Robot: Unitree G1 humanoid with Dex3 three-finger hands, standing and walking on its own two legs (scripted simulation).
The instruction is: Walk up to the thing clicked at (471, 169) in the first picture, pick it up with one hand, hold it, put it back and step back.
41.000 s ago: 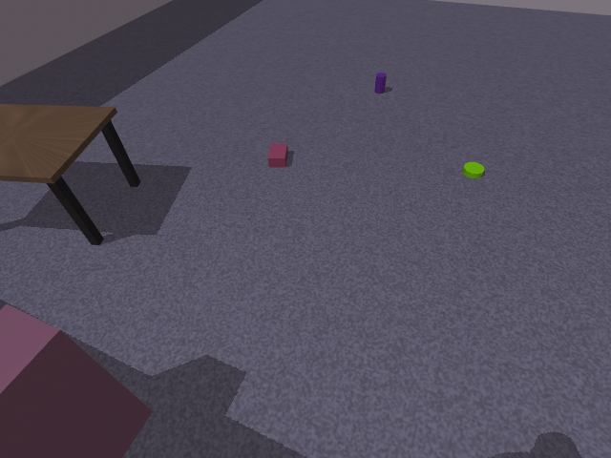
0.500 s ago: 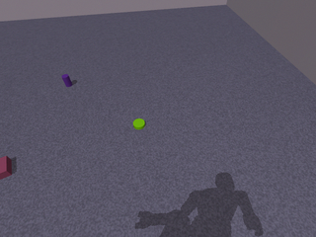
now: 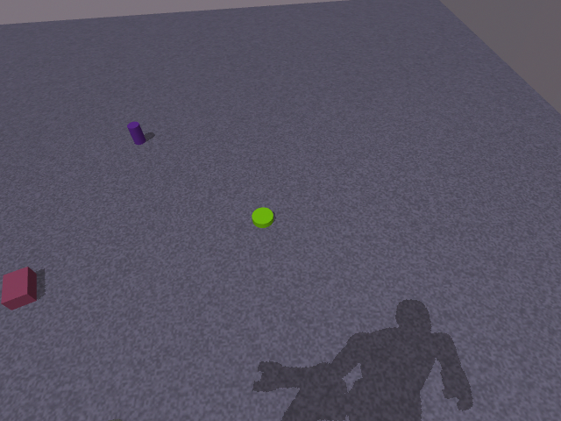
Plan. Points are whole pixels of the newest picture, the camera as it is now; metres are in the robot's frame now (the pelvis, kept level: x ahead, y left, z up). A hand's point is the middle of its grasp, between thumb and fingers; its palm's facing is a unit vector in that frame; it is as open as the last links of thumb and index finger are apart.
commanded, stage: step back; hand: left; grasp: from above
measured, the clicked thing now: (262, 217) +1.06 +0.18 -0.75
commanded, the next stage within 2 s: stand in 0.06 s
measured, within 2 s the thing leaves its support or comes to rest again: neither
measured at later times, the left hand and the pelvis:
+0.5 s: hand out of the picture +0.09 +0.25 -0.14, palm faces -0.03 -0.94 -0.34, open 7.4 cm; pelvis +0.01 +0.00 +0.02, yaw +0 degrees
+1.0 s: hand out of the picture +0.08 +0.24 -0.13, palm faces -0.03 -0.93 -0.35, open 7.4 cm; pelvis +0.00 -0.02 +0.02, yaw +0 degrees
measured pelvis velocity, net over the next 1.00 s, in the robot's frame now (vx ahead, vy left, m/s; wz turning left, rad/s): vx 0.00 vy -0.02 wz -0.01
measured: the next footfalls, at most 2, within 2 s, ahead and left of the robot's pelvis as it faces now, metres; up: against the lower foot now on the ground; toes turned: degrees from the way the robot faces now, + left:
none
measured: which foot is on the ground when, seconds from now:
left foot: down 0.00-1.00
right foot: down 0.00-1.00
